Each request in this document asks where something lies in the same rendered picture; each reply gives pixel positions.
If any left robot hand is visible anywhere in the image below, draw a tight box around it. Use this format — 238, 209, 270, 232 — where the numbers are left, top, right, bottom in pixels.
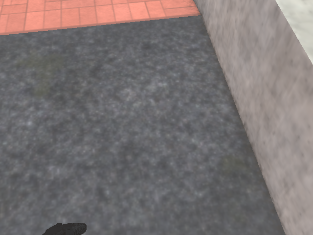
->
42, 222, 87, 235

